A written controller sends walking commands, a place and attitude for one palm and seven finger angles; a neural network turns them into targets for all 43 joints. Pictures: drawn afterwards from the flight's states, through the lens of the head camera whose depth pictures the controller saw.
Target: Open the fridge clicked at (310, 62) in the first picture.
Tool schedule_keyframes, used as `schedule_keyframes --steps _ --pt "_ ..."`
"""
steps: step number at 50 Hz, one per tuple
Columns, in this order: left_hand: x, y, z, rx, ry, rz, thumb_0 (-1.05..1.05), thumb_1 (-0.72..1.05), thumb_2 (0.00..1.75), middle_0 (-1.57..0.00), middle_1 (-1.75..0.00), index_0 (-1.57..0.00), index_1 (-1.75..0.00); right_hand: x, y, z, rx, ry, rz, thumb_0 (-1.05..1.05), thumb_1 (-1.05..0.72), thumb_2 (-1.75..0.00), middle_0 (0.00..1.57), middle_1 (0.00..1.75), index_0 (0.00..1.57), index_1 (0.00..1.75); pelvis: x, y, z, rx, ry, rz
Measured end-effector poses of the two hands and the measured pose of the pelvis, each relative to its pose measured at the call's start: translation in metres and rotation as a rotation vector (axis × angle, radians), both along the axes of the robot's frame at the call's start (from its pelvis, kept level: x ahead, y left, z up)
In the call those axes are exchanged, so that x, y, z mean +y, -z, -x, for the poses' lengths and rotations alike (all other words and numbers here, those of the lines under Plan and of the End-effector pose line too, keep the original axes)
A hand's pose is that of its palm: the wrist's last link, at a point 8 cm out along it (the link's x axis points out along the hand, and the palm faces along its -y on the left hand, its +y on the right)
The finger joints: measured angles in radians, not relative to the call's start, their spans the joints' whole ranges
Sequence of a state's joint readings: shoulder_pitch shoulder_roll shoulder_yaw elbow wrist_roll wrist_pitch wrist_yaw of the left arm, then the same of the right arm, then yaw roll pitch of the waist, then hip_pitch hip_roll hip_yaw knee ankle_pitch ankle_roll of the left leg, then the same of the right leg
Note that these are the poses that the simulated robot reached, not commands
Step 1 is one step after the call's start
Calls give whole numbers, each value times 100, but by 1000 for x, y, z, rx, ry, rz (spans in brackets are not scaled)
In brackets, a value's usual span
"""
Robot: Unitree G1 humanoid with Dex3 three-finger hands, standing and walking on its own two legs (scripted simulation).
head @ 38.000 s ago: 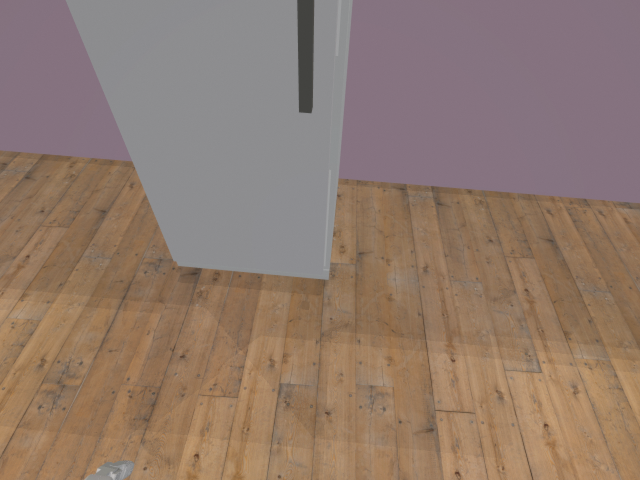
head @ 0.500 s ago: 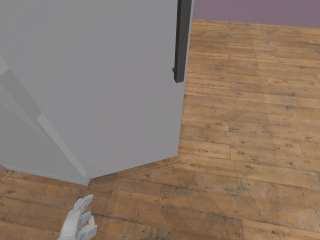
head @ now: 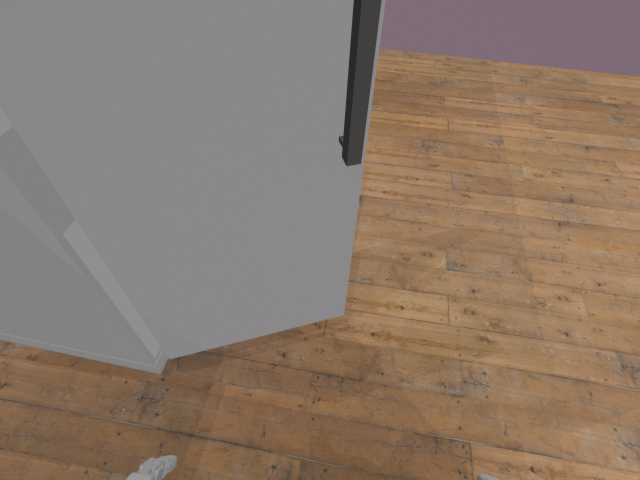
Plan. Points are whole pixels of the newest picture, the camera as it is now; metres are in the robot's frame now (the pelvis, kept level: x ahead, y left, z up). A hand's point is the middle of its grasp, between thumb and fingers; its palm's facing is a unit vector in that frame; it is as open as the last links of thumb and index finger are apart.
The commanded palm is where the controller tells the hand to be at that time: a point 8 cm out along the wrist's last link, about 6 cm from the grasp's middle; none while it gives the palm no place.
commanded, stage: let the arm hang, fingers relaxed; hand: right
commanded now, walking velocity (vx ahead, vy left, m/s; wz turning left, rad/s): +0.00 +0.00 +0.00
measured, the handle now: (358, 22) +0.66 +0.01 +0.26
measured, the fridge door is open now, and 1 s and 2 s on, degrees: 62 62 62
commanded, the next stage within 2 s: look to check the result in 0.86 s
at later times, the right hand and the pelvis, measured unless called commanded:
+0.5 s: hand out of the picture +0.00 -0.19 -0.16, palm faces +0.01 +0.98 -0.21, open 7.3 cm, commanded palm none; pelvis +0.02 -0.02 +0.01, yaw +1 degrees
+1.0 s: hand out of the picture +0.04 -0.19 -0.17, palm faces +0.02 +0.98 -0.18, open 7.3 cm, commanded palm none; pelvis +0.04 -0.02 +0.01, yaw +1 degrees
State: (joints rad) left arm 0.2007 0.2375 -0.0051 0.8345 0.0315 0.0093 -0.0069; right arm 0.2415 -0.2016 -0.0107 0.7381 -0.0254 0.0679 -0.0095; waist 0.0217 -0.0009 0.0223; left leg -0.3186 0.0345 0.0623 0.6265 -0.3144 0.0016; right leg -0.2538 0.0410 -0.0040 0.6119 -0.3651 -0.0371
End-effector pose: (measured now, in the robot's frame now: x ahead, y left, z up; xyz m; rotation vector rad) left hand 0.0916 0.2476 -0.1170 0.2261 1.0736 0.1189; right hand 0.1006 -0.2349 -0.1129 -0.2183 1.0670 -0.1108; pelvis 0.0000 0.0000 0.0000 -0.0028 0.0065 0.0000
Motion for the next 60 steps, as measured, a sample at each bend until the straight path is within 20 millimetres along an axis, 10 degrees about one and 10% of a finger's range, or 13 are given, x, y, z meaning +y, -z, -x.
schedule_keyframes --steps 2,8,15,37,60 --pt "-4 0 28 92 -21 -9 1 91 89 -20 -30 -20 -30 22 20 32 124 26 -77 1 -93 -90 20 30 20 30 0 -3 0 -5 -5 -7" --pt "-20 1 99 339 -72 -5 1 91 89 -20 -30 -20 -30 4 27 83 269 106 -60 -2 -101 -90 21 30 21 30 -1 -11 -1 -2 2 -25" --pt "-43 6 132 442 -124 47 1 91 89 -20 -30 -20 -30 -13 18 117 405 124 -16 -1 -95 -90 21 30 20 30 -9 -14 -7 0 -6 -25" --pt "-60 16 87 344 -149 67 1 92 89 -20 -30 -20 -30 -1 22 68 330 102 -47 1 -93 -90 21 30 20 30 -20 -13 -30 -17 -29 -16" --pt "-66 18 79 369 -153 72 0 91 89 -20 -30 -20 -30 -1 23 63 356 115 -50 0 -91 -90 20 30 20 30 -22 -12 -41 -17 -27 -18"
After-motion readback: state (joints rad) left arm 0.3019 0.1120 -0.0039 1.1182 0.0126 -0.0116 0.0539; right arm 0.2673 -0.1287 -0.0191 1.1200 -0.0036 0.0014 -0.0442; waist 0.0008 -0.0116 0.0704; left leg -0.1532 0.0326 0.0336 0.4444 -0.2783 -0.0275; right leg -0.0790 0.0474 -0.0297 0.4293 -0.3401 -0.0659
